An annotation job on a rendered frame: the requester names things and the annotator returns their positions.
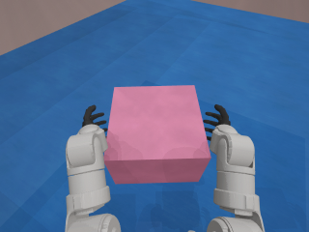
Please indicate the right robot upper arm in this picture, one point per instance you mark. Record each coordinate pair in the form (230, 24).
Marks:
(233, 224)

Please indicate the robot right forearm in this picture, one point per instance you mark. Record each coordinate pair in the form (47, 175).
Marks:
(235, 180)

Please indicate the robot left hand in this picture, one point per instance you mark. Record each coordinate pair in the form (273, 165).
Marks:
(89, 118)

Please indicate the carton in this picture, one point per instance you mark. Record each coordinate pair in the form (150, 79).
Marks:
(156, 135)

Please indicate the robot left forearm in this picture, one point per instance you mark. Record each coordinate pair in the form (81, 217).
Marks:
(87, 186)

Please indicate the left robot upper arm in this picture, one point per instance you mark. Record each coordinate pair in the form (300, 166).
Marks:
(97, 223)

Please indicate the robot right hand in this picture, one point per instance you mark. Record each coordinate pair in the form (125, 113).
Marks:
(223, 119)

